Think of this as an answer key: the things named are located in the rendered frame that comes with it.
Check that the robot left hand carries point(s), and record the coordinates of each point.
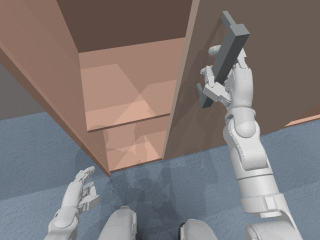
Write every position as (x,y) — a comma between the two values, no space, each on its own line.
(76,195)

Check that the handle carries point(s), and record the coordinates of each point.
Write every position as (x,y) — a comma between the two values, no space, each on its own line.
(232,44)

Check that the wardrobe door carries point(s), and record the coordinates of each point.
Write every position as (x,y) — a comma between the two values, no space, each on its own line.
(315,110)
(282,51)

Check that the robot left thigh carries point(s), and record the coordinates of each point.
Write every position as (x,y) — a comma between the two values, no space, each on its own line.
(121,225)

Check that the robot right thigh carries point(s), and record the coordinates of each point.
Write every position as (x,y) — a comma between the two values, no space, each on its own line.
(196,230)

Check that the left robot forearm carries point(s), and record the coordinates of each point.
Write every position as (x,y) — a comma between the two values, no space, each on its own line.
(64,226)

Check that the right robot upper arm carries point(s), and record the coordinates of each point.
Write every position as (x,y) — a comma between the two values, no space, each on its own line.
(271,230)

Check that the robot thigh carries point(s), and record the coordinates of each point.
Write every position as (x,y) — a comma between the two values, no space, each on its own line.
(196,230)
(121,225)

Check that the right robot forearm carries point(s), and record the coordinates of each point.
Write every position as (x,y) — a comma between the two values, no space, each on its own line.
(259,192)

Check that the robot right hand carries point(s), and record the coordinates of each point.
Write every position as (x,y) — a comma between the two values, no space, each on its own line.
(239,83)

